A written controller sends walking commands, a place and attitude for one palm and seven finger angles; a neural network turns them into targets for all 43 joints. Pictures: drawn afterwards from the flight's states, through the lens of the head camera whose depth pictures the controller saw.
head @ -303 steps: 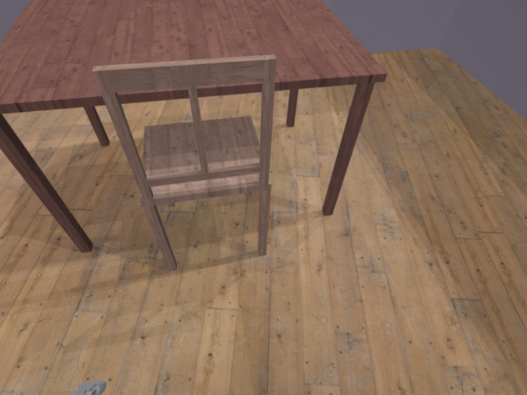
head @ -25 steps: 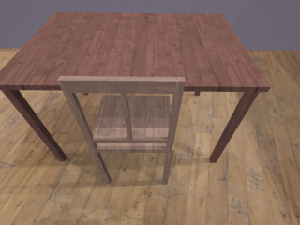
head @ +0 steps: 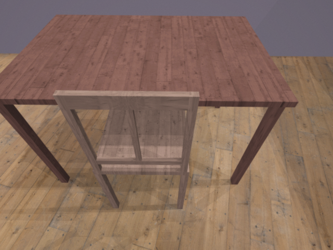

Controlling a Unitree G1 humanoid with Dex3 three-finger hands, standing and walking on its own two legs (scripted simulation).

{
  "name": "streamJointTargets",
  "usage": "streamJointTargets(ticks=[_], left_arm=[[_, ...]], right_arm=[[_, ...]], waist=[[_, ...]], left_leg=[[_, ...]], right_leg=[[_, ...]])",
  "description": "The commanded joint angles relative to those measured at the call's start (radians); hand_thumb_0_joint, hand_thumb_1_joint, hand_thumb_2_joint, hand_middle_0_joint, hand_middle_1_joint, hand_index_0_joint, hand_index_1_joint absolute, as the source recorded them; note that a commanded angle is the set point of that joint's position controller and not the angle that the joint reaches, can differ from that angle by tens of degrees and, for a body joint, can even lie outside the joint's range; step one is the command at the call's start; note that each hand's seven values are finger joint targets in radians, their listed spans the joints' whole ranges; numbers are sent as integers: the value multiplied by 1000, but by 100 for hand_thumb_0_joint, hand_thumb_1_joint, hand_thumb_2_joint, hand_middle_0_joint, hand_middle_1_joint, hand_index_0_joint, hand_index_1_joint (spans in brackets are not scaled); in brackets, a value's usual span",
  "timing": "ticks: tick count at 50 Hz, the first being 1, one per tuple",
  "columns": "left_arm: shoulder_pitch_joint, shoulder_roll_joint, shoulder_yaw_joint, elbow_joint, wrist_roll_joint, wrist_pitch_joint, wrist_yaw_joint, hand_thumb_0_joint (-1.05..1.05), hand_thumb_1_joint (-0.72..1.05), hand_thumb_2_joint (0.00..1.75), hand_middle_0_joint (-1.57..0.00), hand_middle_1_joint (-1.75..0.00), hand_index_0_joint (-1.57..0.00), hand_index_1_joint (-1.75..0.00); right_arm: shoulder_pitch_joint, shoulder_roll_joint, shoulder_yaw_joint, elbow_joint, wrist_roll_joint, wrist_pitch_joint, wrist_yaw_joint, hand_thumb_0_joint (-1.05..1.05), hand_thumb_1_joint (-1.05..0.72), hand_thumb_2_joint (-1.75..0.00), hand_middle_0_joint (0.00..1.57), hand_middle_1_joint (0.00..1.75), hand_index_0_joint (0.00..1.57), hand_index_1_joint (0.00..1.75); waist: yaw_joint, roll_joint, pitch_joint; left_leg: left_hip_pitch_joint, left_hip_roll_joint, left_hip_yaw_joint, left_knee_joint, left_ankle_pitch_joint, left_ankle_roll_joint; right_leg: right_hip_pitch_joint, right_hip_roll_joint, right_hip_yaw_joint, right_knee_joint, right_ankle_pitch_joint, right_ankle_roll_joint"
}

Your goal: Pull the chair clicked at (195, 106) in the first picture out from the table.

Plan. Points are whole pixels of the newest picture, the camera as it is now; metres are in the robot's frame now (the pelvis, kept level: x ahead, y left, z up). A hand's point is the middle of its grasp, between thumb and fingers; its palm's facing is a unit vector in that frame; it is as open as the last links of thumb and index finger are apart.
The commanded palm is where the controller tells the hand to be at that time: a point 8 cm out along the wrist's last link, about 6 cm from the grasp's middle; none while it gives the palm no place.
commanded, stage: look again from close up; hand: left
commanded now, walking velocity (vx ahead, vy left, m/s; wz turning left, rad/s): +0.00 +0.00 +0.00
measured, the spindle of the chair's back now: (134, 137) +0.48 +0.14 -0.08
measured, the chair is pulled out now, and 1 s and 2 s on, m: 0.00 0.00 0.00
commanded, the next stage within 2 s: raise the hand toward the chair's back in 0.58 s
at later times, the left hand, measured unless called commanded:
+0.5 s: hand out of the picture +0.00 +0.15 -0.17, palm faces +0.03 -0.98 -0.19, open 7.3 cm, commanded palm none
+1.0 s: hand (117, 212) +0.21 +0.13 -0.01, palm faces +0.04 -1.00 +0.06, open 8.4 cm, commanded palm +0.12 +0.20 -0.07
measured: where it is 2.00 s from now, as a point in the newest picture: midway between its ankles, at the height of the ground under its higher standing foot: outside the picture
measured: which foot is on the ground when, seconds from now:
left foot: down 0.00-1.00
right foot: down 0.00-1.00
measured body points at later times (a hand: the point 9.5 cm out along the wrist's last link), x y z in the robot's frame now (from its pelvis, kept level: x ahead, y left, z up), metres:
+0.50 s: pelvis +0.01 -0.02 +0.00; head +0.02 -0.02 +0.45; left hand +0.00 +0.20 -0.16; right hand +0.01 -0.23 -0.16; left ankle -0.03 +0.09 -0.74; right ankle -0.01 -0.09 -0.74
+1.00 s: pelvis -0.03 -0.02 -0.05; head +0.00 -0.02 +0.40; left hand +0.20 +0.18 -0.01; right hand +0.17 -0.28 -0.11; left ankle -0.03 +0.09 -0.74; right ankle -0.01 -0.09 -0.74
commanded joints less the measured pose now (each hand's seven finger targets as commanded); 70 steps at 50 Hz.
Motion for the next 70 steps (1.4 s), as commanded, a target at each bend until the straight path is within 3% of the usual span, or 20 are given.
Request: streamJointTargets(ticks=[1, 33, 34, 35, 36, 37, 38, 42, 43, 45, 47, 49, 52, 55, 58, 60, 62, 64, 66, 70], left_arm=[[75, 85, 13, -25, 0, -16, -1, 0, 90, 90, -20, -30, -20, -30], [109, 75, 14, -16, 1, -22, 2, 0, 90, 90, -20, -30, -20, -30], [174, 116, 30, 24, 19, -46, 42, 0, 90, 90, -20, -30, -20, -30], [-544, 305, 76, -1460, -202, -253, 13, 0, 88, 89, -20, -30, -20, -30], [-219, 235, 83, -1221, -127, -191, 52, 0, 85, 88, -20, -29, -20, -29], [-174, 209, 70, -1167, -145, -143, 103, 0, 83, 87, -19, -29, -19, -29], [97, -31, -32, -901, -150, -44, 95, 0, 81, 86, -19, -29, -19, -29], [-2, -17, -24, -982, -189, -225, 8, 0, 71, 82, -18, -27, -18, -27], [4, -49, -24, -912, -191, -276, -24, 0, 69, 81, -18, -27, -18, -27], [220, -40, 50, -836, -227, -405, -117, 0, 64, 79, -17, -26, -17, -26], [376, 33, 157, -815, -249, -526, -229, 0, 60, 77, -17, -25, -17, -25], [330, 102, 214, -864, -242, -623, -318, 0, 55, 75, -16, -25, -16, -25], [243, 163, 242, -977, -202, -589, -304, 0, 48, 72, -16, -23, -16, -23], [18, 140, 203, -1240, -220, -587, -238, 0, 41, 69, -15, -22, -15, -22], [-88, 152, 190, -1501, -232, -661, -185, 0, 34, 66, -14, -21, -14, -21], [-74, 113, 118, -1501, -227, -695, -205, 0, 29, 64, -14, -20, -14, -20], [-111, 80, 37, -1452, -225, -684, -256, 0, 25, 62, -13, -20, -13, -20], [-73, 97, 30, -1334, -231, -623, -315, 0, 20, 60, -13, -19, -13, -19], [20, 131, 71, -1191, -239, -509, -364, 0, 15, 58, -13, -18, -13, -18], [93, 216, 231, -1228, -285, -302, -362, 0, 6, 54, -12, -17, -12, -17]], right_arm=[[63, -95, -17, -23, -4, -17, -3, 0, -90, -90, 20, 30, 20, 30], [83, -75, -19, -13, -3, -13, -9, 0, -90, -90, 20, 30, 20, 30], [-27, -106, -32, -81, 6, -19, 3, 0, -90, -90, 20, 30, 20, 30], [17, -300, -55, -446, 42, -156, -42, 0, -90, -90, 20, 30, 20, 30], [-88, -200, -28, -401, 32, -224, -68, 0, -90, -90, 20, 30, 20, 30], [-71, -212, -56, -343, 42, -252, -63, 0, -90, -90, 20, 30, 20, 30], [-55, -166, -61, -332, 55, -249, -58, 0, -90, -90, 20, 30, 20, 30], [-67, -243, -76, -491, 30, -299, -45, 0, -90, -90, 20, 30, 20, 30], [-67, -236, -81, -511, 17, -301, -35, 0, -90, -90, 20, 30, 20, 30], [-111, -234, -96, -574, 6, -313, -11, 0, -90, -90, 20, 30, 20, 30], [-124, -231, -113, -622, 11, -305, 31, 0, -90, -90, 20, 30, 20, 30], [-163, -232, -121, -680, 9, -284, 56, 0, -90, -90, 20, 30, 20, 30], [-197, -218, -118, -759, 14, -225, 61, 0, -90, -90, 20, 30, 20, 30], [-195, -200, -110, -825, 17, -211, 48, 0, -90, -90, 20, 30, 20, 30], [-134, -190, -105, -805, 4, -215, 25, 0, -90, -90, 20, 30, 20, 30], [-120, -189, -90, -774, 5, -233, 11, 0, -90, -90, 20, 30, 20, 30], [-122, -207, -74, -747, 7, -248, 4, 0, -90, -90, 20, 30, 20, 30], [-113, -223, -72, -736, 16, -259, -9, 0, -90, -90, 20, 30, 20, 30], [-112, -231, -68, -745, 37, -248, -21, 0, -90, -90, 20, 30, 20, 30], [-160, -218, -66, -816, 62, -206, -30, 0, -90, -90, 20, 30, 20, 30]], waist=[[2, -18, 7], [4, -4, 36], [43, -68, 76], [-95, 127, -409], [-3, 303, -397], [-35, 270, -344], [-43, 93, -163], [-84, -185, 6], [-74, -284, -3], [17, -356, -60], [90, -228, -179], [88, -96, -255], [104, 22, -274], [52, 95, -338], [-7, 118, -476], [-46, 102, -438], [-98, 97, -375], [-101, 36, -342], [-73, -54, -328], [38, -56, -455]], left_leg=[[-5, 132, -118, -51, 176, -1], [-3, 127, -109, -49, 147, -8], [-133, 131, -44, 207, 123, -38], [130, 20, -71, 60, 255, 4], [155, 36, -46, 63, 429, 16], [107, 47, -57, 85, 363, -9], [-4, 65, -80, 86, 320, -3], [-229, 23, -113, 244, 9, 12], [-312, 13, -118, 296, -39, 2], [-487, 5, -110, 384, -92, -21], [-560, -15, -87, 457, -45, -46], [-637, -29, -60, 549, -18, -53], [-721, -36, -36, 605, -70, -33], [-711, -20, -51, 651, -127, -12], [-645, 11, -93, 712, -72, 4], [-656, 24, -112, 736, -72, 5], [-668, 36, -139, 745, -107, 10], [-738, 35, -147, 750, -180, 9], [-808, 28, -141, 737, -231, 7], [-769, 3, -120, 664, -163, 2]], right_leg=[[3, -128, 121, -64, 232, -13], [11, -125, 131, -89, 258, -16], [14, -203, 176, -52, 786, 74], [102, -112, 127, 35, 573, 19], [100, -45, 96, 52, 381, -18], [9, -40, 34, 28, 206, -8], [-62, -37, -11, 33, 176, 4], [-340, -44, -36, 86, -57, 37], [-409, -44, -31, 127, -126, 42], [-423, -50, 5, 222, -170, 38], [-340, -62, 43, 337, -2, 22], [-337, -73, 68, 447, 135, 12], [-415, -65, 92, 497, -1, -2], [-509, -48, 107, 505, -163, -4], [-545, -25, 96, 546, -102, 5], [-612, -17, 83, 554, -117, 3], [-694, -8, 54, 556, -162, 3], [-689, -11, 52, 538, -239, 12], [-641, -18, 70, 494, -328, 23], [-445, -41, 82, 460, -288, 28]])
